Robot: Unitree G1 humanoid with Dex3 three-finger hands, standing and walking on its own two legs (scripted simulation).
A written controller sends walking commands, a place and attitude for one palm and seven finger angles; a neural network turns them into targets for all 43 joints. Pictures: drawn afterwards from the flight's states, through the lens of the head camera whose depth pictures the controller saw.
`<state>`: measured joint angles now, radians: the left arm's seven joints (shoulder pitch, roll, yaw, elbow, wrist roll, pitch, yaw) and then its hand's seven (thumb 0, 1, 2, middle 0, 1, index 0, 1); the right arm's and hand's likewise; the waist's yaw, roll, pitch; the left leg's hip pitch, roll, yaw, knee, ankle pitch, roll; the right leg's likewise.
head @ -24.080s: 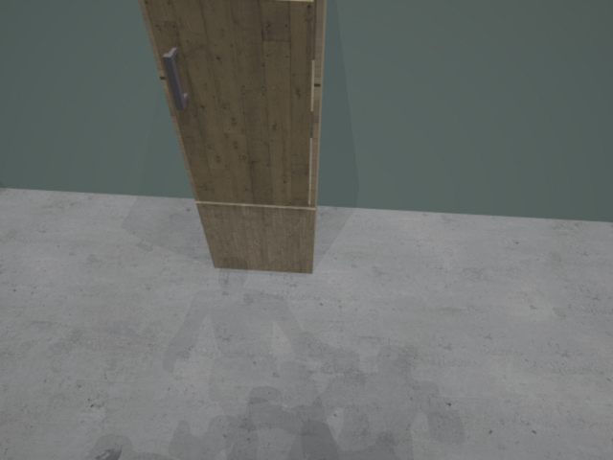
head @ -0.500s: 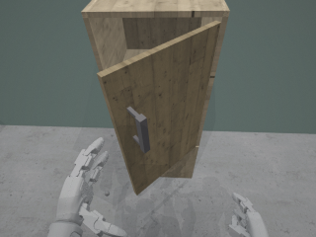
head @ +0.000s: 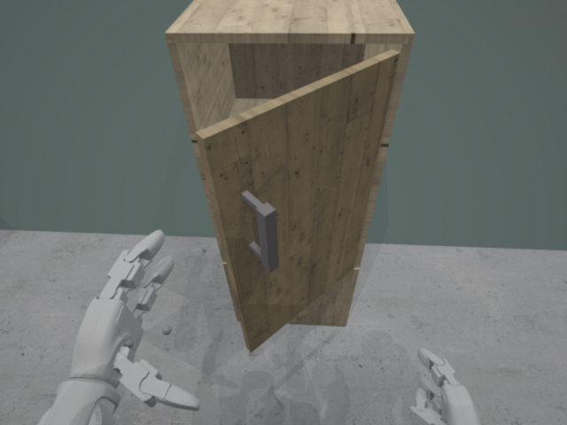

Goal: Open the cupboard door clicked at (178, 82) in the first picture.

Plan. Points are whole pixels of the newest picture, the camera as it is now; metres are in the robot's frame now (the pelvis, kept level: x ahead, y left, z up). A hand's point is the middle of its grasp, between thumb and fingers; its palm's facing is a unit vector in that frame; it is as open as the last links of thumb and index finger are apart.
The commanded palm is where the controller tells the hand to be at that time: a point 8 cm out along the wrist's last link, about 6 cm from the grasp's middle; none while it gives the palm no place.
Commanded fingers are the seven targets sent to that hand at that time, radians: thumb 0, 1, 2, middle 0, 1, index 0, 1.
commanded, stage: draw the hand back to the body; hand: left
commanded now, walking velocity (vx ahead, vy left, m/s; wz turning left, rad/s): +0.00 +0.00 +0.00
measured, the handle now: (260, 232) +0.37 +0.07 +0.09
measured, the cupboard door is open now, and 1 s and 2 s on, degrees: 44 44 44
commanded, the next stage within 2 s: step back with the hand held close in 1.24 s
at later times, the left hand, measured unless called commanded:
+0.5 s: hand (89, 303) +0.21 +0.23 +0.15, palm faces +0.27 -0.90 -0.34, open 13.5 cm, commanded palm +0.17 +0.28 +0.18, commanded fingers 0.00 0.31 0.64 -0.18 -0.30 -0.18 -0.30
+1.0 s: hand (37, 262) +0.23 +0.27 +0.20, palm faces +0.44 -0.81 -0.39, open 7.9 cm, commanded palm +0.18 +0.31 +0.21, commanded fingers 0.00 0.90 0.90 -0.20 -0.30 -0.20 -0.30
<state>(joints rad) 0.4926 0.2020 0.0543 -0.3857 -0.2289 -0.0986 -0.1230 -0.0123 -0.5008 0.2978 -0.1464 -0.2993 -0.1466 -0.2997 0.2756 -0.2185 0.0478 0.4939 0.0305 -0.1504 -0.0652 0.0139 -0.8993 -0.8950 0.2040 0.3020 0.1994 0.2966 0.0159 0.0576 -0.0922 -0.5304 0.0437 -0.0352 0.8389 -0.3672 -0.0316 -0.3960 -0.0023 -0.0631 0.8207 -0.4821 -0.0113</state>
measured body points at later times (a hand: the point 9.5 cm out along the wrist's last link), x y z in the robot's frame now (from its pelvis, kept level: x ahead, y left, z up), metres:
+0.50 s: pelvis +0.02 +0.02 +0.03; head +0.01 +0.01 +0.48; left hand +0.19 +0.27 +0.17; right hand +0.21 -0.19 -0.04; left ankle +0.04 +0.14 -0.70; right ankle -0.03 -0.11 -0.70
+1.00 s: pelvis +0.03 +0.01 +0.04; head +0.01 -0.01 +0.49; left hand +0.20 +0.31 +0.22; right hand +0.21 -0.21 -0.04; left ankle +0.04 +0.14 -0.70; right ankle -0.03 -0.11 -0.70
